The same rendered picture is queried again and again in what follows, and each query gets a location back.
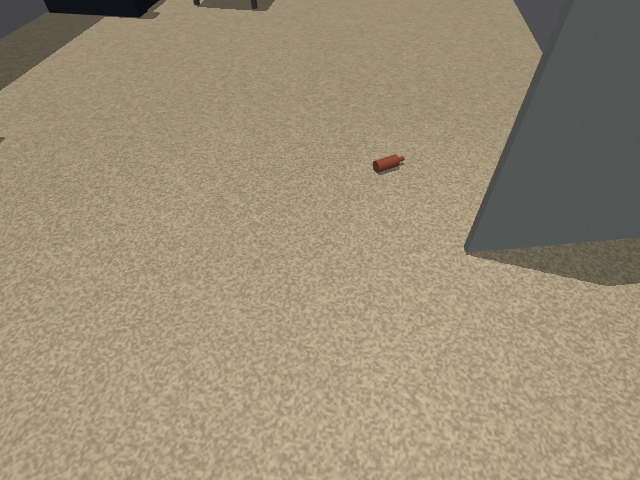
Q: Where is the sofa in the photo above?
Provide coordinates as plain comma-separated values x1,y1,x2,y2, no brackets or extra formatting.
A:
44,0,159,18

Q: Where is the bottle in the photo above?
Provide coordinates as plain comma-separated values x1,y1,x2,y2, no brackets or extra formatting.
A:
373,154,404,173

